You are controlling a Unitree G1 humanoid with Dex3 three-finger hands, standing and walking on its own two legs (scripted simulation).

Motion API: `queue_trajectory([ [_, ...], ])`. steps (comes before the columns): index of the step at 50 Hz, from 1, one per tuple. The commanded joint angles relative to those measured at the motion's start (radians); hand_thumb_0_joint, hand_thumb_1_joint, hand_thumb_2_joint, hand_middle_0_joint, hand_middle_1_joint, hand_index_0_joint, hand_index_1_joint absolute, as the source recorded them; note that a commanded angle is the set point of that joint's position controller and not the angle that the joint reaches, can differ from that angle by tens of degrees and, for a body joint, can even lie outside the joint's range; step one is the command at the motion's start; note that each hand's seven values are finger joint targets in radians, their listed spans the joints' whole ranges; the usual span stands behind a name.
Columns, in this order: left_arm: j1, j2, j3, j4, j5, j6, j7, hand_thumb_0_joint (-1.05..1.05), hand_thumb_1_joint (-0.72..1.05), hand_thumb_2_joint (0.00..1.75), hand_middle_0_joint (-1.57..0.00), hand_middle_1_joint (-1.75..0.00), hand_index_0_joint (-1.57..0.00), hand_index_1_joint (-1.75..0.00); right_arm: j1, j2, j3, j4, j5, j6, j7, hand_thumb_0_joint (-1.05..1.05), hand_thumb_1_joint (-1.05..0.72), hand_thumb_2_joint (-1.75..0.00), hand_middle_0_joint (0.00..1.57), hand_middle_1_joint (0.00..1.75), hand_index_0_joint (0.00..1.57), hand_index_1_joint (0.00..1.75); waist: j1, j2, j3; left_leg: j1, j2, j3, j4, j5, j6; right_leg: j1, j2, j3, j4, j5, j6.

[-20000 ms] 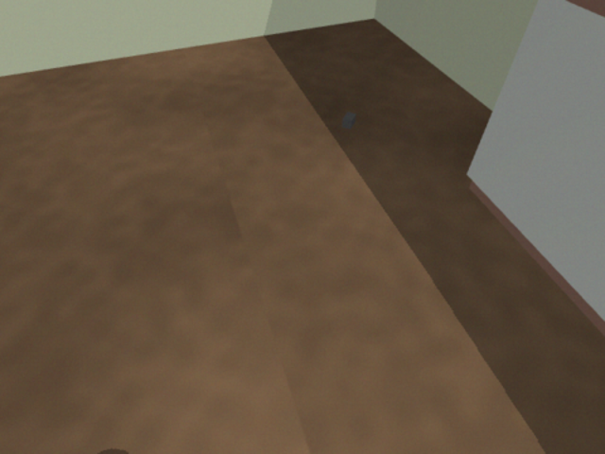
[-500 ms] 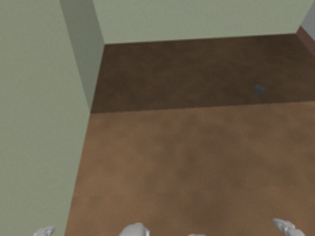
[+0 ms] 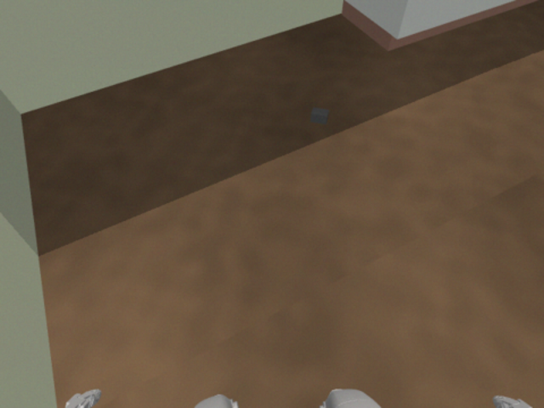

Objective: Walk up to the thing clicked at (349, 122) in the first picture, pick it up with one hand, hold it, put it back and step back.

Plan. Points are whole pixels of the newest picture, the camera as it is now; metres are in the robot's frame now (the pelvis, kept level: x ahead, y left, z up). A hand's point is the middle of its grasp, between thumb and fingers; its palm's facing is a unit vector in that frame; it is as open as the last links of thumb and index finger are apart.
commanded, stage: walk up
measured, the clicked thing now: (319, 115) +1.47 -0.32 -0.72
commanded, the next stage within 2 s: stand in 1.56 s
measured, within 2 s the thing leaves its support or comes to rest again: neither
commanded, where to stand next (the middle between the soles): +0.06 +0.00 m, yaw -22 degrees
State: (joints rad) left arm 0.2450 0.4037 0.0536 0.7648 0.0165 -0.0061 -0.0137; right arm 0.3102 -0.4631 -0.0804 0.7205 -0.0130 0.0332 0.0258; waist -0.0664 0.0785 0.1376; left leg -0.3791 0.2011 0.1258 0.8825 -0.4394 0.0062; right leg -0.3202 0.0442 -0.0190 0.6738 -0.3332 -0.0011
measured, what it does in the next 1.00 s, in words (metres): steps on the spot, turning right: left foot, then right foot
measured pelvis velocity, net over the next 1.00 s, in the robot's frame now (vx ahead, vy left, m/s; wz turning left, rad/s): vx -0.02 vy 0.02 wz -0.38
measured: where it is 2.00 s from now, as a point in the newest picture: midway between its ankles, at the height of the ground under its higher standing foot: outside the picture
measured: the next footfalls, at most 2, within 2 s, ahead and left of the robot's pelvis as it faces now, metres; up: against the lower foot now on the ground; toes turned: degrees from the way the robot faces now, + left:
left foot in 0.30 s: +0.10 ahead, +0.14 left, +0.00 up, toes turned -18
right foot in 0.64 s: +0.00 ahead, -0.11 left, +0.00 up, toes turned -17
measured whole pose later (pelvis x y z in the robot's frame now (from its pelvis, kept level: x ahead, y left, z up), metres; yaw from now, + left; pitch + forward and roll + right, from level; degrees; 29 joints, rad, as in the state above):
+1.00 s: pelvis -0.02 +0.02 +0.00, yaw -22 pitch -3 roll +0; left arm 0.21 0.37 0.02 0.94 0.01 -0.04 0.00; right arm 0.22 -0.36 0.00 0.94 -0.01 0.00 0.02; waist -0.01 0.02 0.05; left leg -0.32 0.08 0.04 0.71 -0.35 -0.02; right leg -0.32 0.05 0.08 0.70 -0.33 0.00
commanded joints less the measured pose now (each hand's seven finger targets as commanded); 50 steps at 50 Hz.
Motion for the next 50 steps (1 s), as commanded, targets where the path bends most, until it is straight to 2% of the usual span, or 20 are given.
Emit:
queue_trajectory([
  [1, 0.105, 0.335, 0.108, -0.084, 0.000, -0.036, 0.050, 0.00, 0.90, 0.90, -0.20, -0.30, -0.20, -0.30, -0.079, -0.160, -0.037, -0.124, 0.004, -0.024, -0.030, 0.00, -0.90, -0.90, 0.20, 0.30, 0.20, 0.30, 0.106, -0.252, -0.156, -0.285, -0.085, -0.157, 0.280, -0.213, -0.014, 0.195, -0.389, 0.618, -0.202, 0.451, -0.319],
  [4, 0.028, 0.251, 0.073, -0.085, -0.013, -0.037, 0.059, 0.00, 0.90, 0.90, -0.20, -0.30, -0.20, -0.30, -0.034, -0.136, -0.029, -0.045, 0.021, -0.028, -0.025, 0.00, -0.90, -0.90, 0.20, 0.30, 0.20, 0.30, 0.050, -0.220, -0.137, -0.212, -0.099, -0.143, 0.228, -0.040, -0.005, 0.137, -0.209, 0.344, -0.147, 0.522, -0.190],
  [11, 0.036, 0.257, 0.070, -0.114, 0.006, -0.029, 0.062, 0.00, 0.90, 0.90, -0.20, -0.30, -0.20, -0.30, -0.051, -0.134, -0.036, -0.025, 0.007, -0.036, -0.033, 0.00, -0.90, -0.90, 0.20, 0.30, 0.20, 0.30, 0.068, -0.289, -0.159, -0.055, -0.148, -0.116, 0.057, 0.009, 0.007, -0.019, -0.184, 0.372, -0.055, 0.539, -0.218],
  [15, -0.021, 0.209, 0.055, -0.140, -0.013, -0.006, 0.058, 0.00, 0.90, 0.90, -0.20, -0.30, -0.20, -0.30, 0.049, -0.130, -0.050, 0.022, -0.013, -0.063, -0.035, 0.00, -0.90, -0.90, 0.20, 0.30, 0.20, 0.30, 0.003, -0.190, -0.174, 0.215, -0.182, -0.130, -0.297, 0.188, 0.035, -0.191, -0.093, 0.309, 0.134, 0.361, -0.122],
  [17, 0.045, 0.145, 0.035, -0.131, -0.018, -0.003, 0.066, 0.00, 0.90, 0.90, -0.20, -0.30, -0.20, -0.30, 0.002, -0.240, -0.071, -0.002, -0.019, -0.071, -0.040, 0.00, -0.90, -0.90, 0.20, 0.30, 0.20, 0.30, 0.042, 0.092, -0.177, 0.232, 0.192, -0.593, -0.484, 0.240, 0.155, -0.339, 0.105, 0.168, 0.427, -0.225, -0.021],
  [18, 0.047, 0.220, 0.048, -0.109, -0.010, -0.002, 0.081, 0.00, 0.90, 0.90, -0.20, -0.30, -0.20, -0.30, -0.048, -0.305, -0.088, -0.008, -0.004, -0.072, -0.032, 0.00, -0.90, -0.90, 0.20, 0.30, 0.20, 0.30, 0.026, 0.154, -0.189, 0.184, 0.321, -0.732, -0.513, 0.202, 0.287, -0.314, 0.040, 0.189, 0.535, -0.291, -0.010],
  [19, 0.036, 0.257, 0.053, -0.090, -0.002, -0.008, 0.078, 0.00, 0.90, 0.90, -0.20, -0.30, -0.20, -0.30, -0.084, -0.282, -0.091, -0.014, -0.006, -0.072, -0.031, 0.00, -0.90, -0.90, 0.20, 0.30, 0.20, 0.30, 0.039, 0.109, -0.138, 0.117, 0.302, -0.700, -0.513, 0.160, 0.312, -0.299, 0.001, 0.193, 0.568, -0.261, -0.009],
  [22, 0.037, 0.229, 0.074, -0.045, -0.012, -0.007, 0.044, 0.00, 0.90, 0.90, -0.20, -0.30, -0.20, -0.30, -0.108, -0.196, -0.056, -0.018, -0.018, -0.079, -0.041, 0.00, -0.90, -0.90, 0.20, 0.30, 0.20, 0.30, 0.053, 0.077, -0.071, 0.077, 0.085, -0.340, -0.449, 0.227, 0.181, -0.264, -0.003, 0.138, 0.509, -0.144, -0.020],
  [27, 0.024, 0.190, 0.063, -0.037, -0.006, -0.022, 0.012, 0.00, 0.90, 0.90, -0.20, -0.30, -0.20, -0.30, -0.064, -0.229, -0.057, -0.011, -0.029, -0.070, -0.025, 0.00, -0.90, -0.90, 0.20, 0.30, 0.20, 0.30, 0.022, 0.160, -0.151, 0.171, 0.085, -0.271, -0.410, 0.098, 0.204, -0.167, -0.027, 0.033, 0.196, -0.181, 0.003],
  [31, 0.129, 0.181, 0.074, 0.045, 0.010, -0.042, 0.028, 0.00, 0.90, 0.90, -0.20, -0.30, -0.20, -0.30, -0.101, -0.177, -0.029, -0.015, -0.016, -0.044, -0.013, 0.00, -0.90, -0.90, 0.20, 0.30, 0.20, 0.30, 0.095, 0.075, -0.176, 0.014, 0.044, -0.155, -0.194, 0.231, 0.141, 0.136, 0.027, -0.028, -0.160, 0.019, -0.025],
  [32, 0.145, 0.213, 0.084, 0.053, 0.016, -0.048, 0.037, 0.00, 0.90, 0.90, -0.20, -0.30, -0.20, -0.30, -0.085, -0.127, -0.012, -0.018, -0.010, -0.044, -0.015, 0.00, -0.90, -0.90, 0.20, 0.30, 0.20, 0.30, 0.100, -0.014, -0.194, -0.054, 0.011, -0.118, -0.072, 0.205, 0.100, 0.214, -0.013, 0.076, -0.195, 0.034, -0.042],
  [33, 0.109, 0.270, 0.095, 0.033, 0.027, -0.057, 0.044, 0.00, 0.90, 0.90, -0.20, -0.30, -0.20, -0.30, -0.072, -0.046, 0.015, -0.029, 0.001, -0.043, -0.014, 0.00, -0.90, -0.90, 0.20, 0.30, 0.20, 0.30, 0.083, -0.225, -0.161, -0.215, -0.077, -0.068, 0.065, 0.037, 0.026, 0.241, -0.200, 0.422, -0.265, 0.074, -0.103],
  [34, 0.052, 0.316, 0.090, 0.009, 0.027, -0.056, 0.048, 0.00, 0.90, 0.90, -0.20, -0.30, -0.20, -0.30, -0.149, -0.097, 0.003, -0.034, 0.005, -0.035, -0.029, 0.00, -0.90, -0.90, 0.20, 0.30, 0.20, 0.30, 0.096, -0.226, -0.117, -0.219, -0.112, -0.133, 0.083, -0.159, 0.010, 0.079, -0.346, 0.625, -0.292, 0.031, -0.235],
  [35, 0.011, 0.332, 0.088, 0.002, 0.022, -0.050, 0.046, 0.00, 0.90, 0.90, -0.20, -0.30, -0.20, -0.30, -0.132, -0.152, -0.018, -0.007, -0.002, -0.036, -0.037, 0.00, -0.90, -0.90, 0.20, 0.30, 0.20, 0.30, 0.081, -0.226, -0.077, -0.108, -0.088, -0.170, 0.108, -0.183, 0.008, -0.060, -0.370, 0.631, -0.262, 0.050, -0.280],
  [37, -0.036, 0.251, 0.062, 0.002, 0.010, -0.051, 0.041, 0.00, 0.90, 0.90, -0.20, -0.30, -0.20, -0.30, -0.097, -0.158, -0.019, 0.039, 0.011, -0.052, -0.028, 0.00, -0.90, -0.90, 0.20, 0.30, 0.20, 0.30, 0.041, -0.174, -0.056, -0.044, -0.091, -0.156, 0.008, -0.125, 0.019, -0.074, -0.271, 0.436, -0.218, 0.123, -0.216],
  [42, -0.079, 0.209, 0.038, 0.029, -0.007, -0.048, 0.038, 0.00, 0.90, 0.90, -0.20, -0.30, -0.20, -0.30, -0.013, -0.130, -0.003, 0.125, 0.004, -0.075, -0.032, 0.00, -0.90, -0.90, 0.20, 0.30, 0.20, 0.30, 0.008, -0.186, -0.165, 0.201, -0.119, -0.121, -0.318, 0.199, 0.034, -0.094, -0.149, 0.266, -0.075, 0.251, -0.118],
  [45, -0.017, 0.174, 0.028, 0.088, -0.021, -0.040, 0.040, 0.00, 0.90, 0.90, -0.20, -0.30, -0.20, -0.30, -0.139, -0.218, -0.011, 0.119, 0.002, -0.084, -0.027, 0.00, -0.90, -0.90, 0.20, 0.30, 0.20, 0.30, 0.079, -0.001, -0.162, 0.054, 0.131, -0.431, -0.471, 0.042, 0.177, 0.001, -0.015, 0.088, 0.055, -0.106, -0.036],
  [47, 0.010, 0.194, 0.028, 0.125, -0.003, -0.054, 0.038, 0.00, 0.90, 0.90, -0.20, -0.30, -0.20, -0.30, -0.195, -0.163, 0.012, 0.126, 0.001, -0.073, -0.020, 0.00, -0.90, -0.90, 0.20, 0.30, 0.20, 0.30, 0.105, -0.071, -0.138, -0.047, 0.026, -0.277, -0.377, 0.005, 0.099, 0.108, -0.076, 0.224, -0.148, -0.085, -0.065],
  [49, -0.071, 0.243, 0.039, 0.124, -0.004, -0.061, 0.031, 0.00, 0.90, 0.90, -0.20, -0.30, -0.20, -0.30, -0.166, -0.122, 0.025, 0.149, 0.003, -0.065, -0.020, 0.00, -0.90, -0.90, 0.20, 0.30, 0.20, 0.30, 0.053, -0.168, -0.085, 0.011, -0.124, -0.121, -0.244, 0.016, 0.020, -0.027, -0.188, 0.446, -0.253, -0.093, -0.125],
  [50, -0.115, 0.241, 0.034, 0.121, -0.009, -0.055, 0.030, 0.00, 0.90, 0.90, -0.20, -0.30, -0.20, -0.30, -0.131, -0.127, 0.024, 0.179, 0.002, -0.067, -0.022, 0.00, -0.90, -0.90, 0.20, 0.30, 0.20, 0.30, 0.029, -0.117, -0.070, 0.101, -0.123, -0.124, -0.291, 0.012, 0.022, -0.130, -0.201, 0.428, -0.269, -0.147, -0.129],
])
